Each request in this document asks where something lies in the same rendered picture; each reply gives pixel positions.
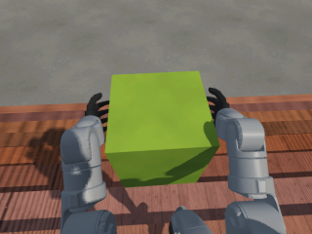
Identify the right robot shin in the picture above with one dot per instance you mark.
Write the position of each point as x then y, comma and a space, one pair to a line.
180, 209

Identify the carton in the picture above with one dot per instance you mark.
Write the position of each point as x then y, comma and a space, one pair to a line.
160, 130

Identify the robot left hand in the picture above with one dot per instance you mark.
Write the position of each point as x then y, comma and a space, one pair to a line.
92, 108

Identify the left robot upper arm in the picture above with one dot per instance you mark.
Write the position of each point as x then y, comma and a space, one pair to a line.
91, 222

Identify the robot right forearm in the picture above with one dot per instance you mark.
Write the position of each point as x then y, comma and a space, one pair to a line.
246, 152

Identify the robot left forearm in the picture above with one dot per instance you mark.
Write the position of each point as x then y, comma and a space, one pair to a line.
81, 166

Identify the right robot upper arm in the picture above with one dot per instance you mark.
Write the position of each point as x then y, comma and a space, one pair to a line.
253, 217

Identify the right robot thigh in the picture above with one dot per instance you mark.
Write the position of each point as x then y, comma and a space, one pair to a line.
187, 222

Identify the robot right hand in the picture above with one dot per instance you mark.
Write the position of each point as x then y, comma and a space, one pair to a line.
219, 102

